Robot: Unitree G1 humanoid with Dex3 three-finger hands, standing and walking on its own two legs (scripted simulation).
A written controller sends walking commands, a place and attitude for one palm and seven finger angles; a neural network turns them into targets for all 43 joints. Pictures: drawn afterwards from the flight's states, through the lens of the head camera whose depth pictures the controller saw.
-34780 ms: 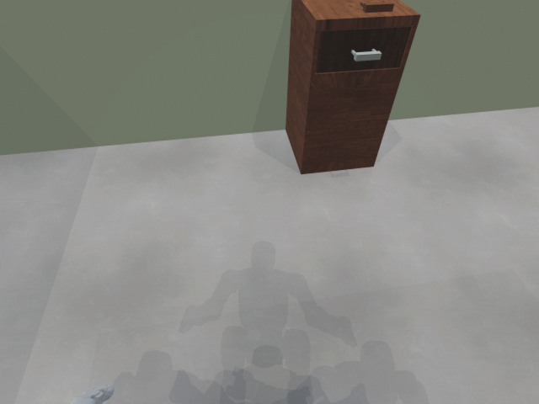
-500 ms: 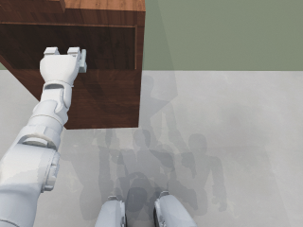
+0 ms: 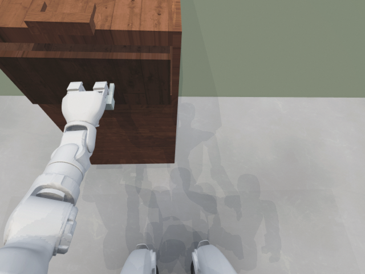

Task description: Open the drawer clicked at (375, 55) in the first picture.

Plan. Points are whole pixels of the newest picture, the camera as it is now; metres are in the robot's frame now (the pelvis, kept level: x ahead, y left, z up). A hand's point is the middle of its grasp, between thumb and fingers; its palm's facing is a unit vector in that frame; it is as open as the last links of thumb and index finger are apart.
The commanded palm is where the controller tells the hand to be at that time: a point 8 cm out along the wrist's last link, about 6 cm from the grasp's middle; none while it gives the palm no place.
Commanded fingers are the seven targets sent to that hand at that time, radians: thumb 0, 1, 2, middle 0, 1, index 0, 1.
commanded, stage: pull the drawer open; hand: left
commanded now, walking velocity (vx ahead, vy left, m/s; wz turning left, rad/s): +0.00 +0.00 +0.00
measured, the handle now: (92, 94) +0.54 +0.19 +0.00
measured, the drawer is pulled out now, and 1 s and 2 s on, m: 0.04 0.15 0.29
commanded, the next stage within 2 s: none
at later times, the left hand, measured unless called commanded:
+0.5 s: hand (90, 135) +0.44 +0.19 -0.02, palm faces -0.04 -0.02 -1.00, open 6.1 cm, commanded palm +0.40 +0.18 +0.02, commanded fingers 0.00 0.90 0.90 -0.40 -1.35 -0.40 -1.35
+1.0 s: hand (86, 160) +0.37 +0.19 -0.02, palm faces -0.02 -0.04 -1.00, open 6.1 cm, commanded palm +0.34 +0.19 +0.02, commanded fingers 0.00 0.90 0.90 -0.40 -1.35 -0.40 -1.35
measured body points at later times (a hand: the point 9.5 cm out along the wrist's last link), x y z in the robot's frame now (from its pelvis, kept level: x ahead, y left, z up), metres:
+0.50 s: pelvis +0.01 -0.01 +0.01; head +0.11 +0.00 +0.45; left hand +0.43 +0.19 +0.03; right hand +0.07 -0.27 -0.13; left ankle +0.01 +0.10 -0.65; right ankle +0.00 -0.12 -0.65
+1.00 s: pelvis +0.01 -0.01 +0.02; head +0.09 -0.01 +0.46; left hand +0.37 +0.19 +0.03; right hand +0.12 -0.26 -0.11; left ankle +0.01 +0.10 -0.65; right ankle +0.00 -0.12 -0.65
